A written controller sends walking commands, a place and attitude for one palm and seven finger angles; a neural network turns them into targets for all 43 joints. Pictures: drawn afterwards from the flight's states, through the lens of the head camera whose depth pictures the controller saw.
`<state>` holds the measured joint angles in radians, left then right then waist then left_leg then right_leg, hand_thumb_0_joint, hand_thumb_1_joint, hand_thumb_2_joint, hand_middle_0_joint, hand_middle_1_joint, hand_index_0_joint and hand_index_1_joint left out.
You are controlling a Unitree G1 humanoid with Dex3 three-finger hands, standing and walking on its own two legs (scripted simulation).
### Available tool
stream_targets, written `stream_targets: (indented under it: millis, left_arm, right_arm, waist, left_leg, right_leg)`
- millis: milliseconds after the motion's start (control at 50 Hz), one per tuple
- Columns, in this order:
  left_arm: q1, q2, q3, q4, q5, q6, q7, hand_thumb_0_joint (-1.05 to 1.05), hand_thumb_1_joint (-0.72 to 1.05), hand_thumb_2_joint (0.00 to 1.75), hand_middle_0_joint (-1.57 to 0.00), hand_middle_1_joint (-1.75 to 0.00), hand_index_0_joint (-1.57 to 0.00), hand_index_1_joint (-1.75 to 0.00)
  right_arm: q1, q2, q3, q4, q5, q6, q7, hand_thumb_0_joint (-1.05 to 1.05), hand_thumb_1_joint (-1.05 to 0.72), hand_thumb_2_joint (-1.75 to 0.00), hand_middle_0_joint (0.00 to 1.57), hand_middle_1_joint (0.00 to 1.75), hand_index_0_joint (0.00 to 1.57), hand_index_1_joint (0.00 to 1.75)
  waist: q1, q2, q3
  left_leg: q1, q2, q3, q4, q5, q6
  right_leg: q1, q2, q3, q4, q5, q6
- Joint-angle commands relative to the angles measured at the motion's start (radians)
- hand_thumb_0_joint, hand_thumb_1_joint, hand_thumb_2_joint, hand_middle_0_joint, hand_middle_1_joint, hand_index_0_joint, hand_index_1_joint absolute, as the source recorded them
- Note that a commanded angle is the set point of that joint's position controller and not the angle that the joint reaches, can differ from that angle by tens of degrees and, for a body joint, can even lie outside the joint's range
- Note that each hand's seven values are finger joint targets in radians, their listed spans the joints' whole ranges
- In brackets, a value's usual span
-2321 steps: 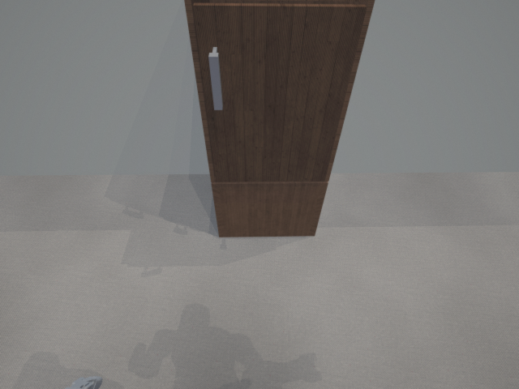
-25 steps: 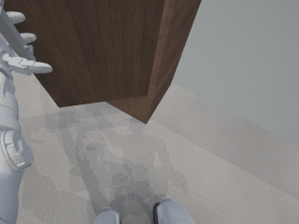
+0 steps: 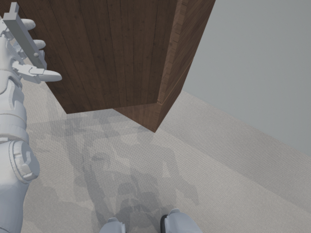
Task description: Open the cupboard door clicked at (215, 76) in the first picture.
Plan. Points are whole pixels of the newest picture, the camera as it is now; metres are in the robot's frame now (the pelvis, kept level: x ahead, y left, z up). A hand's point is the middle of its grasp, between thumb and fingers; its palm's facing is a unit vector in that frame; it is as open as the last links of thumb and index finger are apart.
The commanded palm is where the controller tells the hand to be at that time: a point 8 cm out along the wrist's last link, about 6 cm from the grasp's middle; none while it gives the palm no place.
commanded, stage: close the thumb around the handle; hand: left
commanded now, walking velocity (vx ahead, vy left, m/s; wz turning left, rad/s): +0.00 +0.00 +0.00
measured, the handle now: (29, 39) +0.58 +0.26 +0.10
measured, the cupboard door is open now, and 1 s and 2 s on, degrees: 42 42 85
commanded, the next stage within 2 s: pull the door open along its arc in 0.72 s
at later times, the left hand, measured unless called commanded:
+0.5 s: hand (36, 54) +0.52 +0.23 +0.11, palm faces +0.14 -0.99 +0.00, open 8.2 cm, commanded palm +0.50 +0.26 +0.10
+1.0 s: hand (36, 55) +0.52 +0.23 +0.11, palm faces +0.11 -0.99 +0.00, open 6.0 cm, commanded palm +0.47 +0.28 +0.10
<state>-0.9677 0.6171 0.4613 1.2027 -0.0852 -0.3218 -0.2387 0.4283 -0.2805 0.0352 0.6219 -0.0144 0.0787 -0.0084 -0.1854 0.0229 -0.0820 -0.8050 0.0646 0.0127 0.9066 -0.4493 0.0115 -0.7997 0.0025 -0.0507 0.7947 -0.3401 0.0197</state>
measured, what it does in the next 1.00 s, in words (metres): stands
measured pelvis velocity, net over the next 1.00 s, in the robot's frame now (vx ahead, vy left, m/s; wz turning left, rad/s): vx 0.00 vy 0.00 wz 0.00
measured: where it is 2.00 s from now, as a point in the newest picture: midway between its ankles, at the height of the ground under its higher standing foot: outside the picture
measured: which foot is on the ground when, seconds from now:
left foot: down 0.00-1.00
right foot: down 0.00-1.00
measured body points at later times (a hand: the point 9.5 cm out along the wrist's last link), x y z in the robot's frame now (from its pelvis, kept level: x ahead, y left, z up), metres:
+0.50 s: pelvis +0.00 +0.00 +0.00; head +0.13 +0.02 +0.43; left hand +0.51 +0.29 +0.11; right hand -0.02 -0.26 -0.11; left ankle -0.02 +0.10 -0.69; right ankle +0.01 -0.14 -0.69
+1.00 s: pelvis +0.00 +0.00 +0.00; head +0.13 +0.01 +0.43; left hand +0.51 +0.29 +0.11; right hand -0.01 -0.27 -0.11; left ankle -0.02 +0.10 -0.69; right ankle +0.01 -0.14 -0.69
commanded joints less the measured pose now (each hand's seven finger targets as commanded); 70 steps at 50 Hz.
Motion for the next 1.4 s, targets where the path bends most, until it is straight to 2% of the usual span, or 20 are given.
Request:
stream_targets:
  millis: [0,140,200,320,380,420,460,500,620,720,800,820,860,900,1060,1100,1220,1240,1280,1380]
  left_arm:
    - [-0.467,0.235,-0.002,-0.215,-0.004,-0.079,-0.010,0.00,-0.50,0.30,-0.30,-1.20,-0.30,-1.20]
    - [-0.489,0.245,0.002,-0.198,0.000,-0.076,-0.009,0.00,-0.11,0.47,-0.33,-1.24,-0.33,-1.24]
    - [-0.506,0.232,-0.005,-0.212,-0.004,-0.080,-0.008,0.00,0.06,0.54,-0.34,-1.26,-0.34,-1.26]
    - [-0.505,0.187,-0.032,-0.233,-0.009,-0.085,-0.006,0.00,0.40,0.68,-0.36,-1.30,-0.36,-1.30]
    - [-0.474,0.168,-0.038,-0.245,-0.006,-0.089,-0.003,0.00,0.56,0.76,-0.38,-1.31,-0.38,-1.31]
    - [-0.500,0.185,-0.031,-0.224,-0.007,-0.082,0.004,0.00,0.68,0.80,-0.38,-1.33,-0.38,-1.33]
    - [-0.508,0.172,-0.044,-0.257,-0.005,-0.089,0.002,0.00,0.79,0.85,-0.39,-1.34,-0.39,-1.34]
    - [-0.502,0.206,-0.025,-0.200,0.000,-0.080,0.003,0.00,0.90,0.90,-0.40,-1.35,-0.40,-1.35]
    - [-0.520,0.168,-0.058,-0.221,-0.002,-0.081,-0.008,0.00,0.90,0.90,-0.40,-1.35,-0.40,-1.35]
    - [-0.532,0.176,-0.063,-0.182,0.004,-0.071,-0.006,0.00,0.90,0.90,-0.40,-1.35,-0.40,-1.35]
    - [-0.540,0.213,-0.040,-0.184,0.008,-0.071,-0.007,0.00,0.90,0.90,-0.40,-1.35,-0.40,-1.35]
    - [-0.495,0.272,0.004,-0.139,0.015,-0.063,-0.009,0.00,0.90,0.90,-0.40,-1.35,-0.40,-1.35]
    - [-0.405,0.325,0.055,-0.169,0.008,-0.069,-0.025,0.00,0.90,0.90,-0.40,-1.35,-0.40,-1.35]
    - [-0.345,0.274,0.024,-0.191,-0.006,-0.065,-0.046,0.00,0.90,0.90,-0.40,-1.35,-0.40,-1.35]
    - [-0.041,0.202,0.048,-0.380,-0.086,-0.039,-0.059,0.00,0.90,0.90,-0.40,-1.35,-0.40,-1.35]
    - [0.068,0.139,0.027,-0.431,-0.108,-0.022,-0.051,0.00,0.90,0.90,-0.40,-1.35,-0.40,-1.35]
    - [0.348,0.009,-0.012,-0.687,-0.156,0.016,-0.012,0.00,0.90,0.90,-0.40,-1.35,-0.40,-1.35]
    - [0.341,-0.010,0.105,-0.805,-0.203,0.028,0.129,0.00,0.90,0.90,-0.40,-1.35,-0.40,-1.35]
    - [0.501,-0.146,0.022,-0.873,-0.174,0.058,0.264,0.00,0.90,0.90,-0.40,-1.35,-0.40,-1.35]
    - [0.606,-0.306,-0.089,-1.111,-0.059,0.088,0.520,0.00,0.90,0.90,-0.40,-1.35,-0.40,-1.35]
  right_arm:
    - [0.191,-0.178,-0.064,-0.030,-0.005,-0.013,-0.014,0.00,-0.90,-0.90,0.20,0.30,0.20,0.30]
    - [0.194,-0.178,-0.062,-0.028,-0.008,-0.018,-0.017,0.00,-0.90,-0.90,0.20,0.30,0.20,0.30]
    - [0.195,-0.176,-0.061,-0.024,-0.010,-0.018,-0.014,0.00,-0.90,-0.90,0.20,0.30,0.20,0.30]
    - [0.197,-0.174,-0.066,-0.019,-0.011,-0.017,-0.008,0.00,-0.90,-0.90,0.20,0.30,0.20,0.30]
    - [0.197,-0.169,-0.069,-0.020,-0.011,-0.018,-0.007,0.00,-0.90,-0.90,0.20,0.30,0.20,0.30]
    - [0.198,-0.175,-0.069,-0.009,-0.011,-0.017,-0.008,0.00,-0.90,-0.90,0.20,0.30,0.20,0.30]
    - [0.199,-0.174,-0.069,-0.016,-0.013,-0.021,-0.008,0.00,-0.90,-0.90,0.20,0.30,0.20,0.30]
    - [0.200,-0.178,-0.064,-0.006,-0.011,-0.018,-0.011,0.00,-0.90,-0.90,0.20,0.30,0.20,0.30]
    - [0.202,-0.173,-0.066,-0.008,-0.012,-0.022,-0.011,0.00,-0.90,-0.90,0.20,0.30,0.20,0.30]
    - [0.202,-0.176,-0.063,-0.002,-0.010,-0.020,-0.013,0.00,-0.90,-0.90,0.20,0.30,0.20,0.30]
    - [0.206,-0.178,-0.062,-0.002,-0.012,-0.023,-0.016,0.00,-0.90,-0.90,0.20,0.30,0.20,0.30]
    - [0.208,-0.182,-0.059,-0.005,-0.010,-0.021,-0.020,0.00,-0.90,-0.90,0.20,0.30,0.20,0.30]
    - [0.204,-0.183,-0.058,-0.031,-0.009,-0.018,-0.018,0.00,-0.90,-0.90,0.20,0.30,0.20,0.30]
    - [0.182,-0.173,-0.057,-0.052,-0.001,-0.013,-0.017,0.00,-0.90,-0.90,0.20,0.30,0.20,0.30]
    - [0.129,-0.166,-0.076,-0.127,0.021,-0.004,-0.008,0.00,-0.90,-0.90,0.20,0.30,0.20,0.30]
    - [0.105,-0.157,-0.081,-0.142,0.029,-0.006,-0.003,0.00,-0.90,-0.90,0.20,0.30,0.20,0.30]
    - [0.027,-0.134,-0.087,-0.186,0.045,-0.035,0.009,0.00,-0.90,-0.90,0.20,0.30,0.20,0.30]
    - [-0.025,-0.102,-0.087,-0.202,0.041,-0.051,0.014,0.00,-0.90,-0.90,0.20,0.30,0.20,0.30]
    - [-0.044,-0.093,-0.088,-0.192,0.038,-0.075,0.029,0.00,-0.90,-0.90,0.20,0.30,0.20,0.30]
    - [-0.108,-0.065,-0.092,-0.186,0.012,-0.088,0.042,0.00,-0.90,-0.90,0.20,0.30,0.20,0.30]
  waist:
    - [-0.010,0.176,-0.467]
    - [-0.016,0.146,-0.463]
    - [-0.015,0.190,-0.477]
    - [-0.022,0.167,-0.471]
    - [-0.007,0.214,-0.511]
    - [-0.024,0.152,-0.452]
    - [-0.019,0.193,-0.495]
    - [-0.027,0.141,-0.448]
    - [-0.029,0.187,-0.486]
    - [-0.042,0.156,-0.435]
    - [-0.039,0.158,-0.475]
    - [-0.025,0.136,-0.449]
    - [0.017,0.134,-0.502]
    - [0.025,0.143,-0.493]
    - [0.098,0.102,-0.496]
    - [0.113,0.061,-0.470]
    - [0.162,0.047,-0.421]
    - [0.241,0.034,-0.417]
    - [0.216,0.026,-0.368]
    - [0.213,-0.013,-0.380]
  left_leg:
    - [0.368,-0.025,-0.061,-0.078,0.509,-0.001]
    - [0.345,-0.026,-0.066,-0.078,0.496,0.000]
    - [0.376,-0.023,-0.072,-0.071,0.532,-0.007]
    - [0.393,-0.018,-0.078,-0.070,0.550,-0.009]
    - [0.431,-0.018,-0.079,-0.065,0.603,-0.015]
    - [0.381,-0.018,-0.076,-0.071,0.530,-0.007]
    - [0.402,-0.023,-0.075,-0.069,0.546,-0.005]
    - [0.353,-0.023,-0.075,-0.073,0.494,-0.002]
    - [0.392,-0.025,-0.074,-0.069,0.527,-0.003]
    - [0.338,-0.028,-0.073,-0.072,0.461,0.004]
    - [0.340,-0.031,-0.069,-0.065,0.471,0.006]
    - [0.301,-0.032,-0.063,-0.066,0.458,0.009]
    - [0.282,-0.039,-0.051,-0.072,0.474,0.012]
    - [0.285,-0.038,-0.038,-0.079,0.483,0.010]
    - [0.301,-0.038,-0.007,-0.114,0.545,0.015]
    - [0.300,-0.035,-0.002,-0.131,0.553,0.014]
    - [0.327,-0.037,0.010,-0.169,0.620,0.007]
    - [0.292,-0.049,0.008,-0.174,0.605,-0.005]
    - [0.311,-0.041,0.009,-0.190,0.625,-0.016]
    - [0.357,-0.037,0.013,-0.204,0.644,-0.027]
  right_leg:
    - [0.162,0.052,-0.003,-0.032,0.331,-0.035]
    - [0.172,0.050,-0.003,-0.030,0.331,-0.033]
    - [0.147,0.051,-0.006,-0.024,0.331,-0.035]
    - [0.136,0.056,-0.011,-0.025,0.329,-0.034]
    - [0.135,0.056,-0.011,-0.021,0.341,-0.037]
    - [0.135,0.056,-0.011,-0.032,0.322,-0.033]
    - [0.146,0.055,-0.007,-0.028,0.334,-0.037]
    - [0.148,0.054,-0.007,-0.032,0.318,-0.034]
    - [0.142,0.052,-0.006,-0.031,0.331,-0.035]
    - [0.134,0.051,-0.003,-0.037,0.304,-0.033]
    - [0.157,0.049,0.002,-0.033,0.326,-0.033]
    - [0.177,0.049,0.005,-0.033,0.332,-0.033]
    - [0.258,0.048,0.012,-0.023,0.378,-0.037]
    - [0.268,0.047,0.009,-0.024,0.397,-0.034]
    - [0.370,0.051,0.009,-0.035,0.474,-0.038]
    - [0.387,0.049,0.003,-0.042,0.480,-0.034]
    - [0.453,0.038,-0.001,-0.052,0.532,-0.034]
    - [0.467,0.038,-0.015,-0.060,0.514,-0.034]
    - [0.461,0.037,-0.026,-0.058,0.505,-0.032]
    - [0.523,0.024,-0.021,-0.059,0.533,-0.040]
